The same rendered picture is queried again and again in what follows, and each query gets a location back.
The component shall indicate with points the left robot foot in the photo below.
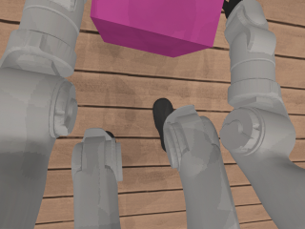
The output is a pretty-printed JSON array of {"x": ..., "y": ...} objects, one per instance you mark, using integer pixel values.
[{"x": 110, "y": 134}]

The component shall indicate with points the carton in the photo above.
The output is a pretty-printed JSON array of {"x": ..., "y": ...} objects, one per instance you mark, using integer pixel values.
[{"x": 167, "y": 27}]

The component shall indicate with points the robot right upper arm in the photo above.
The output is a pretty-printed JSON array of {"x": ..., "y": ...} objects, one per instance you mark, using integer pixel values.
[{"x": 260, "y": 143}]

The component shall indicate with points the right robot forearm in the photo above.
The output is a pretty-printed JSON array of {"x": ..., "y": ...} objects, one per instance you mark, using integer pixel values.
[{"x": 252, "y": 60}]

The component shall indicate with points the robot left upper arm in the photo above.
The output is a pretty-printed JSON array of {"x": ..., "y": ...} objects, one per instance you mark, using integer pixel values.
[{"x": 35, "y": 109}]

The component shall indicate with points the left robot forearm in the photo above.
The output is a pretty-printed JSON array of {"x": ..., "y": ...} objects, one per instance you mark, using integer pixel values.
[{"x": 46, "y": 38}]

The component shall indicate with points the robot left shin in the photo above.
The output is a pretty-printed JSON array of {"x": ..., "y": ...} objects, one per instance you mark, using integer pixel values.
[{"x": 77, "y": 152}]

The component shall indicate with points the robot right hand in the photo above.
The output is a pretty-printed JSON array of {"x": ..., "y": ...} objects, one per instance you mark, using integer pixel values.
[{"x": 229, "y": 6}]

